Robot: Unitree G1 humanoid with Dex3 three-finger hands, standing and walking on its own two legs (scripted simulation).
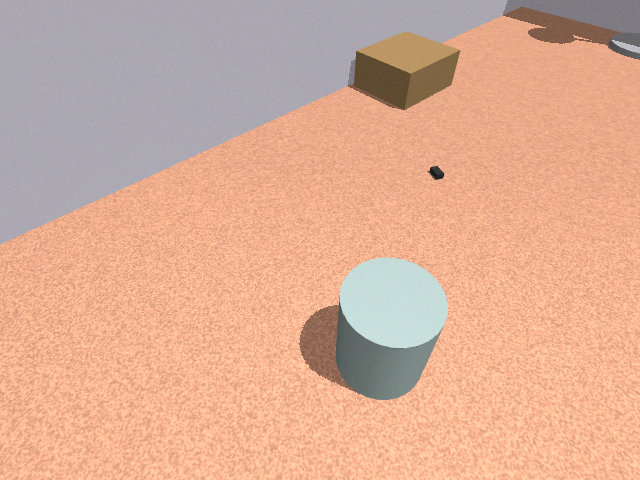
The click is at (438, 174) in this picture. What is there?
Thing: small brick
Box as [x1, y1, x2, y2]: [429, 166, 443, 179]
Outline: 431,167 429,171 436,179 441,178 443,176 443,173 437,166
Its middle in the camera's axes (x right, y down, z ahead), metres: +0.60 -0.35 +2.01
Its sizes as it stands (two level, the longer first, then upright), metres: 0.071 0.040 0.029
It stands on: the floor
